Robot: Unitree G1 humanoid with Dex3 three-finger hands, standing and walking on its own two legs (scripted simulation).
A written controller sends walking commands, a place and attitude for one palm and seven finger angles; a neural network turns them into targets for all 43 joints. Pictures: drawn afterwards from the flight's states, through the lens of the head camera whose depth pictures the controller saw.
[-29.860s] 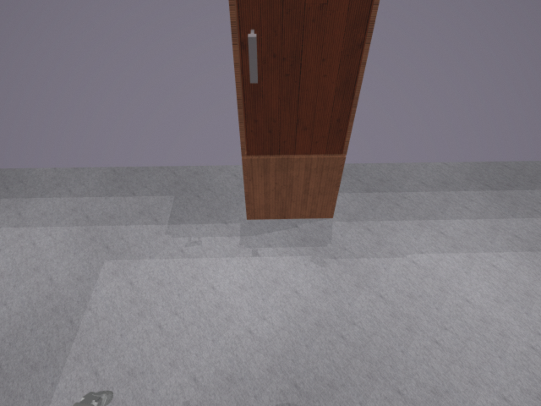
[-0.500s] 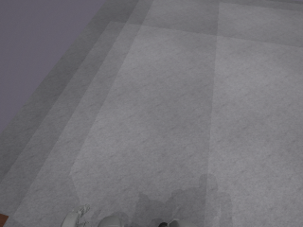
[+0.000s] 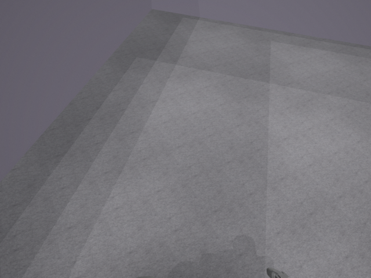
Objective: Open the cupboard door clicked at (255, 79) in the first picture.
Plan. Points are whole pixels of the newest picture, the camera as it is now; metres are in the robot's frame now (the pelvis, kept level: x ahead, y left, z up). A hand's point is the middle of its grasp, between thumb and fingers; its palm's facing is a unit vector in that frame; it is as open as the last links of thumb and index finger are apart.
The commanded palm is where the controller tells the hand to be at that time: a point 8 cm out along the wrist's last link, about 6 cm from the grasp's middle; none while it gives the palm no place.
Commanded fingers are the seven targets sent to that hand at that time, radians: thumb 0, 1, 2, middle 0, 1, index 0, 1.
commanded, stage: walk to a spot facing it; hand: left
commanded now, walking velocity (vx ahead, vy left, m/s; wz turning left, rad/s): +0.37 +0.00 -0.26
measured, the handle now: out of the picture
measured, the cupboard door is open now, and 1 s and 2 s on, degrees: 44 44 44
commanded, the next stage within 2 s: turn to face it in 0.38 s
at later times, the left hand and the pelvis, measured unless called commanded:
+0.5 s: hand (165, 186) +0.38 +0.10 -0.16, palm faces -0.14 -0.97 -0.20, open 7.3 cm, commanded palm none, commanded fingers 0.00 0.90 0.90 -0.20 -0.30 -0.20 -0.30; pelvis +0.24 -0.07 +0.00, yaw -7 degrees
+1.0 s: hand (154, 167) +0.45 +0.14 -0.17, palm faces +0.15 -0.97 -0.21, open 7.3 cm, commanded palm none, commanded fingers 0.00 0.90 0.90 -0.20 -0.30 -0.20 -0.30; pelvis +0.38 -0.06 +0.00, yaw +6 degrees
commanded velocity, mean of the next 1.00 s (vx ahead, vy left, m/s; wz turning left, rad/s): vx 0.14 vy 0.00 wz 0.21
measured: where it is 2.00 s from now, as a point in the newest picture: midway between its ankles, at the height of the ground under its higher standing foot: (217, 232)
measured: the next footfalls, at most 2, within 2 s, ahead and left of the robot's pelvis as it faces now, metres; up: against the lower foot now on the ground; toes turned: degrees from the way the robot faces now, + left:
right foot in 0.38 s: +0.30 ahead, -0.16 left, +0.00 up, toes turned -13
left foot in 0.76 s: +0.48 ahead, +0.04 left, +0.00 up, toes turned +7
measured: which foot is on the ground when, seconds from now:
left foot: down 0.00-0.38, up 0.40-0.74, down 0.76-1.00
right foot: up 0.00-0.36, down 0.38-0.78, up 0.80-1.00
